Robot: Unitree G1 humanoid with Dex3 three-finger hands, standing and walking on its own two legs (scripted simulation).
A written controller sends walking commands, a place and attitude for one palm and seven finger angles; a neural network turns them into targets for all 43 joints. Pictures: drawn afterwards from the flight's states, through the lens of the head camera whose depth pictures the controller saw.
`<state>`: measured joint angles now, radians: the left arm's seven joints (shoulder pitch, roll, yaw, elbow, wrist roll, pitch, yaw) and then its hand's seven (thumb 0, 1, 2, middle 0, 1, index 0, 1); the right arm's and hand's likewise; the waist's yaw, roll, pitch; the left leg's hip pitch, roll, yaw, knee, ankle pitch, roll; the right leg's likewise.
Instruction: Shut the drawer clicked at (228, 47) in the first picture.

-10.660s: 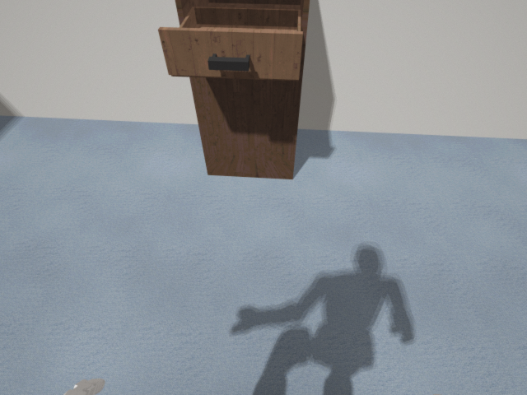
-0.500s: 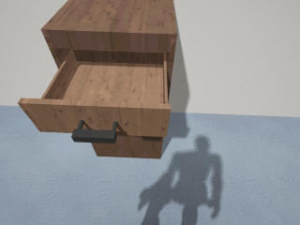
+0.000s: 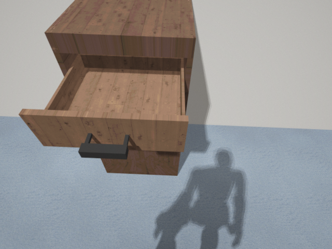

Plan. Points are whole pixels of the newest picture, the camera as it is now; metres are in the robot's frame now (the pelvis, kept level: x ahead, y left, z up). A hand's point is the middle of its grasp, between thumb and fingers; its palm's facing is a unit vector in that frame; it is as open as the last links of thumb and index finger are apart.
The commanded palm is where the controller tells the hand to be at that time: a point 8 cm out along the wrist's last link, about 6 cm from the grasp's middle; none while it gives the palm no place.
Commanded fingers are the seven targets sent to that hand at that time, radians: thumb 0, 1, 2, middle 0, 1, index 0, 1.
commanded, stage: shuffle to correct the standing spot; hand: left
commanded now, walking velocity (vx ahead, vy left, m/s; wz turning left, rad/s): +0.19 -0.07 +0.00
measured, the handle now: (106, 144) +0.36 +0.18 +0.03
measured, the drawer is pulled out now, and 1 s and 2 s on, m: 0.28 0.28 0.28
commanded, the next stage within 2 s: come to a stop and stand still in 0.10 s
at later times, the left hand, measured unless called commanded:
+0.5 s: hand out of the picture +0.03 +0.16 -0.18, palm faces +0.07 -0.98 -0.20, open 7.3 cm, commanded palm none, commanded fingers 0.00 0.90 0.90 -0.20 -0.30 -0.20 -0.30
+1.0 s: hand out of the picture +0.04 +0.17 -0.17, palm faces +0.04 -0.98 -0.22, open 7.3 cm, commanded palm none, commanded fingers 0.00 0.90 0.90 -0.20 -0.30 -0.20 -0.30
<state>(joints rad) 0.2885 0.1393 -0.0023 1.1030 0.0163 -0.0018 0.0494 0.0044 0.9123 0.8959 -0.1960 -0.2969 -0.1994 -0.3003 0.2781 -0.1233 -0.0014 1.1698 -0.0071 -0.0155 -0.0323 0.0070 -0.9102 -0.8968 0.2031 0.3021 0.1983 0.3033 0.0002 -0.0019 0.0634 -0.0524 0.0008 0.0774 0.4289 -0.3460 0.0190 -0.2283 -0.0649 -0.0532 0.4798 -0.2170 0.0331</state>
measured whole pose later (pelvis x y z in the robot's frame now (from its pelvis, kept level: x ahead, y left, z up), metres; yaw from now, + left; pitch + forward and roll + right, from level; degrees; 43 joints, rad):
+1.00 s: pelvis +0.01 -0.01 +0.00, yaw +1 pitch -1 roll +0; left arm 0.22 0.17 0.01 1.06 0.01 0.00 0.05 0.00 0.92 0.90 -0.20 -0.30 -0.20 -0.30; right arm 0.26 -0.14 0.00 1.14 -0.01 0.00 -0.03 0.01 -0.92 -0.90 0.20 0.30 0.20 0.30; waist 0.00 0.00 0.06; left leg -0.04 0.02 0.08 0.40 -0.34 0.00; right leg -0.22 -0.05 -0.07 0.47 -0.23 0.02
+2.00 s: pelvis -0.01 -0.03 +0.00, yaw +2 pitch -1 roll +1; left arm 0.25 0.15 -0.01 1.10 0.01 -0.02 0.04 0.00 0.92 0.90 -0.20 -0.30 -0.20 -0.30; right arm 0.31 -0.16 0.01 1.11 -0.01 -0.02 -0.02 0.01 -0.91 -0.90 0.20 0.30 0.20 0.30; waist 0.00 0.04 0.06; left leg -0.09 0.02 0.06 0.45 -0.32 -0.01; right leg -0.25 -0.06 -0.09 0.51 -0.23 0.00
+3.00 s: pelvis -0.01 +0.00 -0.04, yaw +4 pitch +7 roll -2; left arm 0.60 0.19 0.05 -0.39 -0.18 -0.23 -0.15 0.01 0.90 0.90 -1.04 -1.22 -1.05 -1.22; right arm 0.29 -0.25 0.00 0.53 0.03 -0.31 -0.02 0.02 -0.90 -0.90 0.21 0.30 0.20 0.30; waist 0.01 0.03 -0.09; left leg -0.49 0.02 0.03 0.90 -0.54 0.02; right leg -0.60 -0.09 -0.10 0.84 -0.37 0.03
